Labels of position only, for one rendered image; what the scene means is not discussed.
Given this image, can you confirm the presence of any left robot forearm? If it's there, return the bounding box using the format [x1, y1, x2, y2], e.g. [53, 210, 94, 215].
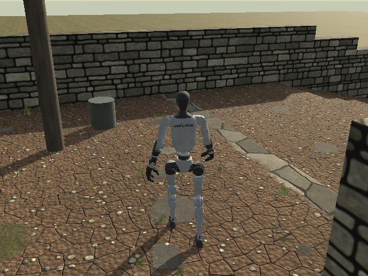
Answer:
[148, 140, 161, 168]

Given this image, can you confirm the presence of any robot right upper arm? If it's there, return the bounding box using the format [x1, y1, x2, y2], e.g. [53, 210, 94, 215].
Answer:
[195, 115, 211, 145]

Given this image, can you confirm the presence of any right robot forearm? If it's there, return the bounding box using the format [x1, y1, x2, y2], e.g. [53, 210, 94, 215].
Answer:
[205, 137, 214, 154]

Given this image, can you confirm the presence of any robot right foot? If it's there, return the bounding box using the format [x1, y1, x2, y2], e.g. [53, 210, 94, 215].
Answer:
[195, 233, 204, 247]

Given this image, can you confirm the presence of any right robot hand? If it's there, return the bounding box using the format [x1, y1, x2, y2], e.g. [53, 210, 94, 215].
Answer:
[201, 151, 214, 161]

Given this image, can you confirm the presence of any robot left upper arm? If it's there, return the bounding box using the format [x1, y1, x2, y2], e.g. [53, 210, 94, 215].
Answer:
[156, 116, 171, 149]

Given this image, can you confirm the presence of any left robot hand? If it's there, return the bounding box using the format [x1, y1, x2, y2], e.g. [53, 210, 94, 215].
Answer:
[146, 166, 159, 182]

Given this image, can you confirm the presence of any left robot thigh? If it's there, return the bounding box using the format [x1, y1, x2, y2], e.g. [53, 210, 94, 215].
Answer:
[165, 160, 177, 195]

